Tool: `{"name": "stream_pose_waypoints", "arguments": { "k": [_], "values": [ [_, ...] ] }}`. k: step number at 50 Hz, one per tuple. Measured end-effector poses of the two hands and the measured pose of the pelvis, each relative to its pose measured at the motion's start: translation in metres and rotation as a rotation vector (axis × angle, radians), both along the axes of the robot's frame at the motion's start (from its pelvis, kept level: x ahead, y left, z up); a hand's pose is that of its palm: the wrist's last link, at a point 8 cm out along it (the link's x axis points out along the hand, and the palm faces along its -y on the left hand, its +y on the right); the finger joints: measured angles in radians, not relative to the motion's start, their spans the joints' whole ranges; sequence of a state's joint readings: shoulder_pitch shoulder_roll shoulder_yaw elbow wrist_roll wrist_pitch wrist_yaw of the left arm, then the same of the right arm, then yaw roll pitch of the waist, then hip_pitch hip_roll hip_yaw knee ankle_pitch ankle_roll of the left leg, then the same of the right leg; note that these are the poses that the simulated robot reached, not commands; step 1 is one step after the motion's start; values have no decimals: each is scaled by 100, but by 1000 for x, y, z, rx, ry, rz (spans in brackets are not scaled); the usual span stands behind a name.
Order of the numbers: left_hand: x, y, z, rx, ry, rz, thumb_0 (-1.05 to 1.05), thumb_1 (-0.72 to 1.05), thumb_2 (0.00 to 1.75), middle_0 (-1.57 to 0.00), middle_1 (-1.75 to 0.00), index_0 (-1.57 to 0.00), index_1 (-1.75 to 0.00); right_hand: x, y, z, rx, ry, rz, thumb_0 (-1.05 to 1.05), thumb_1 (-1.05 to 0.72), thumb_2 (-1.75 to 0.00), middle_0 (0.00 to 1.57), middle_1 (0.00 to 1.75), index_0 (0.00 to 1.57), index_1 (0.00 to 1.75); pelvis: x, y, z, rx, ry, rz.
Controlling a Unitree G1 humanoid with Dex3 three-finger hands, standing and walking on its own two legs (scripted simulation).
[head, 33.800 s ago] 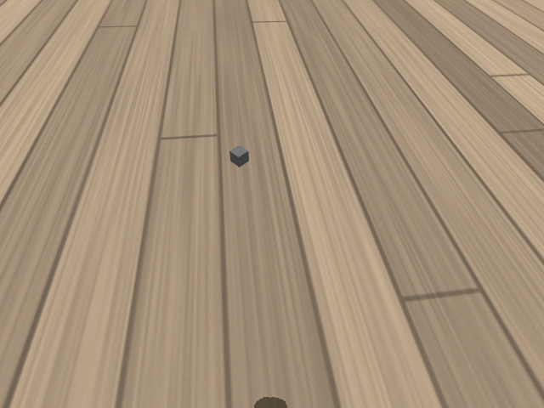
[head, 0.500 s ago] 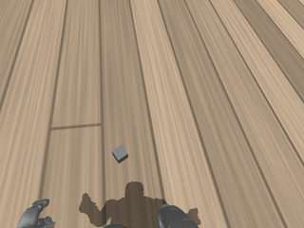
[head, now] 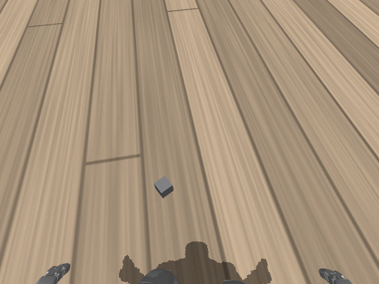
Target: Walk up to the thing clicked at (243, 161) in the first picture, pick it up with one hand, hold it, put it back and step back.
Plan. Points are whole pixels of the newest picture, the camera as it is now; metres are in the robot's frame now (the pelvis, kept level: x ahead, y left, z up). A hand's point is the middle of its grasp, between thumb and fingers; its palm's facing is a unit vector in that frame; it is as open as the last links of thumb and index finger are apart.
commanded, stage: step back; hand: left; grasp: from above
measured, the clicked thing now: (163, 186) +0.63 +0.18 -0.73
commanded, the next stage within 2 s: none
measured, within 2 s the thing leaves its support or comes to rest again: neither
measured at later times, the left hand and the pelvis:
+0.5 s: hand out of the picture -0.06 +0.27 -0.17, palm faces -0.02 -0.92 -0.39, open 7.4 cm; pelvis -0.15 -0.01 -0.01, yaw -2 degrees
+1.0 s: hand out of the picture -0.19 +0.24 -0.16, palm faces +0.07 -0.92 -0.39, open 7.4 cm; pelvis -0.32 -0.04 -0.02, yaw +4 degrees
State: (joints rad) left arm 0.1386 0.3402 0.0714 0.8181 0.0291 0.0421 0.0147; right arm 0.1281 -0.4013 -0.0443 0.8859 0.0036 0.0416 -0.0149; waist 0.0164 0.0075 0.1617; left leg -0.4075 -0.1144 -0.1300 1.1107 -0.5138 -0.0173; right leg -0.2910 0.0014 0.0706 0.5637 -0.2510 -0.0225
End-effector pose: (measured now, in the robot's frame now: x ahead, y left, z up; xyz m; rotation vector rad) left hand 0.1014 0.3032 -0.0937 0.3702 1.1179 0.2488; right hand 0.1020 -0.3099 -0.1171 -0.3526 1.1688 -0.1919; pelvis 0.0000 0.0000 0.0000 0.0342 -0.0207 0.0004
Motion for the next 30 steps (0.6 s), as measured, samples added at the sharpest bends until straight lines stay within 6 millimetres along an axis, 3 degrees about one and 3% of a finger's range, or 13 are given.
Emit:
{"name": "stream_pose_waypoints", "arguments": {
  "k": [7,10,15,22,27,30],
  "values": [
    [-22,19,-16,-16,-73,-7,0,90,89,-21,-30,-20,-30,-44,7,-2,-64,37,42,0,-90,-90,21,30,21,30,-43,13,-14,-34,-9,63],
    [-43,24,-26,-39,-59,16,0,90,89,-21,-30,-20,-30,-67,20,5,-60,45,51,1,-91,-90,21,30,21,30,-62,15,-13,-5,-35,42],
    [-86,21,-25,-69,-2,40,0,90,89,-21,-30,-20,-30,-93,24,24,-61,29,53,1,-90,-90,21,30,21,30,-84,12,1,-62,-18,41],
    [-149,14,-30,-42,73,31,0,90,89,-21,-30,-20,-30,-108,8,27,-68,-69,56,1,-90,-90,21,30,21,30,-127,-1,-4,-55,-11,-9],
    [-188,-3,-34,-4,99,5,0,90,89,-21,-30,-20,-30,-130,-18,7,-44,-127,53,0,-90,-90,21,30,21,30,-166,-21,-20,-38,-21,-42],
    [-217,-21,-24,-4,100,5,0,90,89,-21,-30,-20,-30,-153,-31,-4,-23,-114,21,0,-90,-90,21,30,21,30,-187,-30,-19,-65,-37,-15]
  ]
}}
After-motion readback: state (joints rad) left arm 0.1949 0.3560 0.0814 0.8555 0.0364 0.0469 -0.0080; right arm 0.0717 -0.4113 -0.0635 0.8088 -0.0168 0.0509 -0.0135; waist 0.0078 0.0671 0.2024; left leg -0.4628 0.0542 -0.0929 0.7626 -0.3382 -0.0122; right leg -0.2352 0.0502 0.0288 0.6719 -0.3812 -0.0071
